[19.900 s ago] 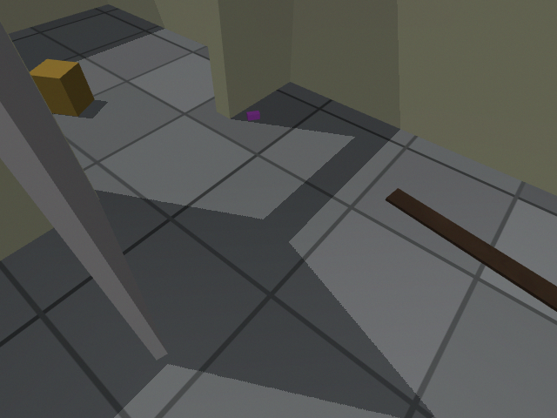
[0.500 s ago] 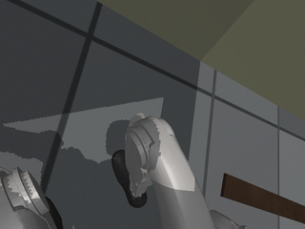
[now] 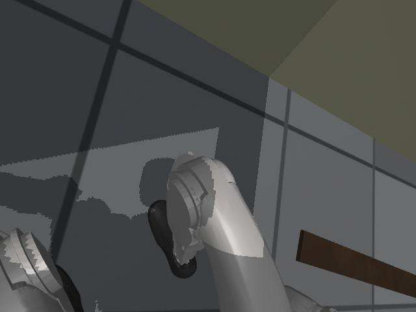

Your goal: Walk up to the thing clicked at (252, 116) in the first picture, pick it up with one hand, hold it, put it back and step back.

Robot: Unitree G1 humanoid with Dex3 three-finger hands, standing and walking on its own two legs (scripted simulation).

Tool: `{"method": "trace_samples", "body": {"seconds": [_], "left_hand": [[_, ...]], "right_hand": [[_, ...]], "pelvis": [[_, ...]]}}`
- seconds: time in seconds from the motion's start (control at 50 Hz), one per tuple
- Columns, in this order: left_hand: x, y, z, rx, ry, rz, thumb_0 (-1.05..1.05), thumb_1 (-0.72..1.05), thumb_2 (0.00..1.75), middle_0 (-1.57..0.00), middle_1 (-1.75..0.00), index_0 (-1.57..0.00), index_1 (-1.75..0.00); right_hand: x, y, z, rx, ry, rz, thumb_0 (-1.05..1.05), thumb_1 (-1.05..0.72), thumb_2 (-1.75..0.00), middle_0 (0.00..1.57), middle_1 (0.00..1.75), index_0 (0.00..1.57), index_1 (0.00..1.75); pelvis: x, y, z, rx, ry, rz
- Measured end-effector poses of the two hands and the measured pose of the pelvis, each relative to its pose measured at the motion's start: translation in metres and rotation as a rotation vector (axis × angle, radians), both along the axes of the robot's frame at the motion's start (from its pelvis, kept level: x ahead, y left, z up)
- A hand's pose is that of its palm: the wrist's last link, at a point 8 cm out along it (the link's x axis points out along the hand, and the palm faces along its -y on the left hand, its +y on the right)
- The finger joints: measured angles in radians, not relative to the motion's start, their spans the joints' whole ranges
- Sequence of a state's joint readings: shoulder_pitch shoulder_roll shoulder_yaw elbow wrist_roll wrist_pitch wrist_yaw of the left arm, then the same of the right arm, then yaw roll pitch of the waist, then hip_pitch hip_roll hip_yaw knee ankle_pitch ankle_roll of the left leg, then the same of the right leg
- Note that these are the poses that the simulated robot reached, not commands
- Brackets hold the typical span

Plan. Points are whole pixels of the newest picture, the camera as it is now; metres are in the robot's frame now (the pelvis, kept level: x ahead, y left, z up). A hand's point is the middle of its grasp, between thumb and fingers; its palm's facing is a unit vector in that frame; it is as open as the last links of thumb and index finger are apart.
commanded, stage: close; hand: left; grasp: from above
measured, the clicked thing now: out of the picture +0.45 +0.31 -0.29
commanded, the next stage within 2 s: settle in 0.80 s
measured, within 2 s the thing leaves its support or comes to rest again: leaves its support in 1.24 s
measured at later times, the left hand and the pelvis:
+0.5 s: hand out of the picture +0.44 +0.30 -0.26, palm faces -0.36 -0.26 -0.90, open 6.9 cm; pelvis +0.00 +0.00 +0.01, yaw +0 degrees
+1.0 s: hand out of the picture +0.44 +0.31 -0.25, palm faces -0.37 -0.23 -0.90, open 6.7 cm; pelvis +0.00 +0.00 +0.01, yaw +0 degrees
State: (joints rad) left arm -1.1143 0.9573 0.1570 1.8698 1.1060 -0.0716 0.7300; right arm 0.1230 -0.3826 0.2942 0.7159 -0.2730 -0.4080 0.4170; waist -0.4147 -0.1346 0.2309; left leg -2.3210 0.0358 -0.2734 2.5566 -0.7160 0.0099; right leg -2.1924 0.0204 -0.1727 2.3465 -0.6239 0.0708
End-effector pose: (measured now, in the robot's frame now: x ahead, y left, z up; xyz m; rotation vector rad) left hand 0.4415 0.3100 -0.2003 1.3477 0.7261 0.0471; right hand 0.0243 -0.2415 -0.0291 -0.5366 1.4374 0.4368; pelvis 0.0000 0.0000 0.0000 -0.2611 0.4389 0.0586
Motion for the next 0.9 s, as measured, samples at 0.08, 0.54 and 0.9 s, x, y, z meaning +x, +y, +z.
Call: {"method": "trace_samples", "body": {"seconds": [0.08,0.54,0.9], "left_hand": [[0.001,-0.003,0.001,-0.005,-0.010,-0.002,0.00,0.24,0.35,-0.73,-0.41,-0.74,-0.40],[0.002,-0.001,0.002,0.001,-0.006,0.001,0.01,0.50,0.12,-0.92,-0.21,-0.95,-0.19],[0.001,0.000,0.004,0.008,-0.001,-0.020,0.00,0.50,0.00,-1.04,-0.10,-1.05,-0.08]], "right_hand": [[0.000,-0.001,0.002,-0.009,-0.008,-0.001,0.00,-0.90,-0.90,0.20,0.30,0.20,0.30],[-0.004,-0.001,0.008,-0.025,0.004,-0.024,0.00,-0.90,-0.90,0.20,0.30,0.20,0.30],[-0.002,-0.001,0.012,-0.040,-0.005,0.000,0.00,-0.90,-0.90,0.20,0.30,0.20,0.30]], "pelvis": [[-0.001,0.000,0.001,-0.002,0.000,-0.002],[-0.001,0.000,0.006,-0.004,0.012,-0.003],[-0.002,0.001,0.007,-0.007,0.009,0.000]]}}
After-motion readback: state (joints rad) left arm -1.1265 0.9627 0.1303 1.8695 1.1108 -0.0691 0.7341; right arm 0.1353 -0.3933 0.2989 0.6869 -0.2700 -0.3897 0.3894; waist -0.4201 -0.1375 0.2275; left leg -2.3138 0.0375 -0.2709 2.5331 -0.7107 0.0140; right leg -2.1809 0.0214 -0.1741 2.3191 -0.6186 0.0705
